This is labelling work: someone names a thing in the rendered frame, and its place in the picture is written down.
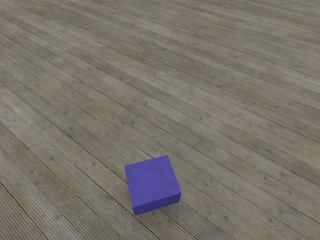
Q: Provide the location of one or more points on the carton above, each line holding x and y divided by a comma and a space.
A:
152, 184

